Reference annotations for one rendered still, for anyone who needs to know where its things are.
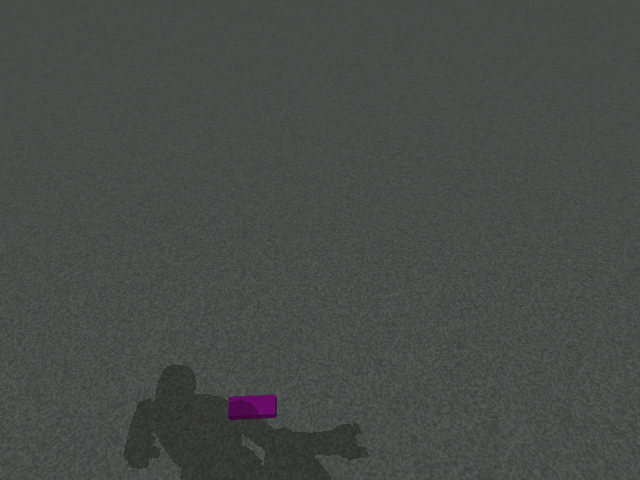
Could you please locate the small box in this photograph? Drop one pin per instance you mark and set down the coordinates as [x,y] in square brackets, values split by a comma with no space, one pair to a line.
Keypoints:
[252,407]

